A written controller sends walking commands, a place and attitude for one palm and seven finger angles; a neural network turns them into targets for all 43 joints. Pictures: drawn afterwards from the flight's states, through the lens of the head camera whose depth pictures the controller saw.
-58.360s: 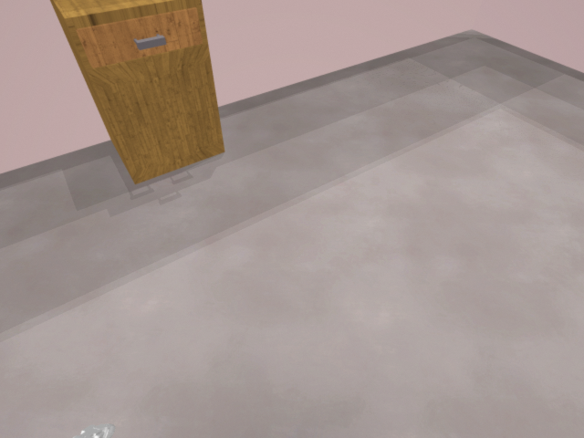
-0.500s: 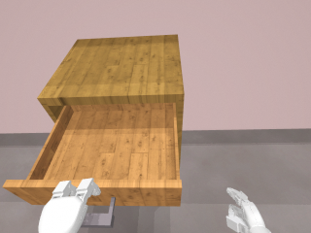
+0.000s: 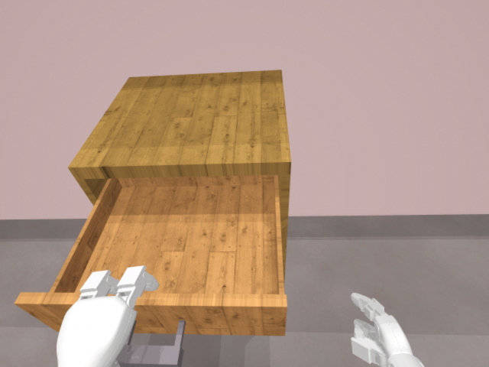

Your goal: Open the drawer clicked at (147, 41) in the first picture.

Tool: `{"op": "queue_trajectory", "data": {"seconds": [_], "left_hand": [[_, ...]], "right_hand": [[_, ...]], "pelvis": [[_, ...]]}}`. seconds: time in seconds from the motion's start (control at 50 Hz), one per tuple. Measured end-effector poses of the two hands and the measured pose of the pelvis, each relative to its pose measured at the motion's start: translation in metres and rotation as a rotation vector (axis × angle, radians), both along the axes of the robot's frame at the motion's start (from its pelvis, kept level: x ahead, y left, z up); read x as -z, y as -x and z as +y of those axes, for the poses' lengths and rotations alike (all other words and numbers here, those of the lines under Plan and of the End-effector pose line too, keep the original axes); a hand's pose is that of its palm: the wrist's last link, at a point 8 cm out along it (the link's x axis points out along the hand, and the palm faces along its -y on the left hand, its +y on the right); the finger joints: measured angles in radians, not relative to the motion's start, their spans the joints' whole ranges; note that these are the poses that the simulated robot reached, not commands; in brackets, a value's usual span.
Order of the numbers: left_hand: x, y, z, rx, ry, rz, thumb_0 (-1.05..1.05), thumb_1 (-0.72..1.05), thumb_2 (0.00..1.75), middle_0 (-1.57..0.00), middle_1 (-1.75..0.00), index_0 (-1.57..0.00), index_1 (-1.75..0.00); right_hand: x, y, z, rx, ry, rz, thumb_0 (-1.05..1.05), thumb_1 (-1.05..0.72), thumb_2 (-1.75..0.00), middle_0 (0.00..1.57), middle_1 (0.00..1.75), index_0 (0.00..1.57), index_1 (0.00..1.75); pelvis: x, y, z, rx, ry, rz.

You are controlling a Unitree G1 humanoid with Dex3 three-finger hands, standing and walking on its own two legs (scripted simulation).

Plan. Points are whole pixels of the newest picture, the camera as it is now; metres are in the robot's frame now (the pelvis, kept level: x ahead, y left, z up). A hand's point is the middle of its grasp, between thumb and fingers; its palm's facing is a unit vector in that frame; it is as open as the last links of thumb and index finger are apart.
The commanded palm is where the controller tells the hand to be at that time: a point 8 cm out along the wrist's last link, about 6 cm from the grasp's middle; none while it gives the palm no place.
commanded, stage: lift the hand off the handle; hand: left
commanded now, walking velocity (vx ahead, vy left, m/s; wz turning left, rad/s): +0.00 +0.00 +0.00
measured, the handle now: (152, 341) +0.18 +0.20 -0.07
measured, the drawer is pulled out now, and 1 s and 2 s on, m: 0.30 0.30 0.30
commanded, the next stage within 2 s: draw the hand back to the body in 0.44 s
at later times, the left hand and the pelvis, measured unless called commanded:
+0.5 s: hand (111, 327) +0.15 +0.20 +0.08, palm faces +0.06 -0.20 -0.98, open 13.8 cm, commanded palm +0.11 +0.20 +0.14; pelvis +0.00 +0.01 +0.01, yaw +0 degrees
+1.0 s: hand (79, 317) +0.15 +0.24 +0.10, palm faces +0.06 -0.14 -0.99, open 13.8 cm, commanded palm +0.12 +0.23 +0.16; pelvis +0.00 +0.01 +0.02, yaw +0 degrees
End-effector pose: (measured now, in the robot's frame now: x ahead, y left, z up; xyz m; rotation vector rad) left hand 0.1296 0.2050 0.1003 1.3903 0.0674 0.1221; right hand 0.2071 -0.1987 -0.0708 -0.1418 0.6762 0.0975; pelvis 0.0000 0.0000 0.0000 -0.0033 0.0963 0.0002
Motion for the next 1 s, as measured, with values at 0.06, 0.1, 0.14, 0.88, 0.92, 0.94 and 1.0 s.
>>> {"op": "queue_trajectory", "data": {"seconds": [0.06, 0.1, 0.14, 0.88, 0.92, 0.94, 1.0], "left_hand": [[-0.005, 0.0, 0.003, -0.012, -0.007, -0.009, 0.0, -0.49, 0.3, -0.32, -1.2, -0.32, -1.2], [-0.009, 0.0, 0.004, -0.023, -0.001, -0.016, 0.0, -0.49, 0.3, -0.32, -1.2, -0.32, -1.2], [-0.012, 0.0, 0.005, -0.028, 0.008, -0.018, 0.0, -0.49, 0.3, -0.32, -1.2, -0.32, -1.2], [-0.046, 0.003, 0.029, -0.041, -0.004, -0.025, 0.0, -0.49, 0.3, -0.32, -1.2, -0.32, -1.2], [-0.048, 0.002, 0.029, -0.024, -0.01, -0.017, 0.0, -0.49, 0.3, -0.32, -1.2, -0.32, -1.2], [-0.049, 0.002, 0.03, -0.016, -0.015, -0.015, 0.0, -0.49, 0.3, -0.32, -1.2, -0.32, -1.2], [-0.055, 0.002, 0.036, -0.011, -0.038, -0.016, 0.0, -0.49, 0.3, -0.32, -1.2, -0.32, -1.2]], "right_hand": [[-0.001, -0.003, 0.0, -0.005, -0.002, 0.0, 0.01, -0.91, -0.9, 0.2, 0.3, 0.2, 0.3], [-0.002, -0.004, 0.001, -0.005, -0.006, -0.002, 0.01, -0.91, -0.9, 0.2, 0.3, 0.2, 0.3], [-0.003, -0.005, 0.002, -0.004, -0.01, -0.003, 0.01, -0.91, -0.9, 0.2, 0.3, 0.2, 0.3], [-0.015, -0.001, 0.016, -0.01, 0.005, 0.01, 0.01, -0.91, -0.9, 0.2, 0.3, 0.2, 0.3], [-0.017, -0.001, 0.017, -0.01, 0.009, 0.01, 0.01, -0.91, -0.9, 0.2, 0.3, 0.2, 0.3], [-0.018, -0.001, 0.017, -0.01, 0.011, 0.01, 0.01, -0.91, -0.9, 0.2, 0.3, 0.2, 0.3], [-0.02, -0.002, 0.018, -0.008, 0.015, 0.009, 0.01, -0.91, -0.9, 0.2, 0.3, 0.2, 0.3]], "pelvis": [[-0.001, -0.001, 0.0, 0.0, 0.001, -0.004], [-0.002, -0.001, 0.001, -0.001, 0.001, -0.007], [-0.003, -0.002, 0.001, -0.001, 0.001, -0.01], [-0.016, 0.004, 0.012, -0.01, 0.009, -0.071], [-0.018, 0.004, 0.012, -0.009, 0.009, -0.074], [-0.018, 0.004, 0.012, -0.009, 0.009, -0.076], [-0.02, 0.003, 0.013, -0.007, 0.011, -0.081]]}}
